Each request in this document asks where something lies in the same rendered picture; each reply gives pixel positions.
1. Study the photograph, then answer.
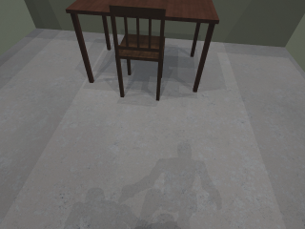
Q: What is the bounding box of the table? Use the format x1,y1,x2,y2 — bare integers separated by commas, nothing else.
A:
66,0,219,93

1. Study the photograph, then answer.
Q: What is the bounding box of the chair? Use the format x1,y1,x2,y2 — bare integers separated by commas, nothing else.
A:
109,4,166,101

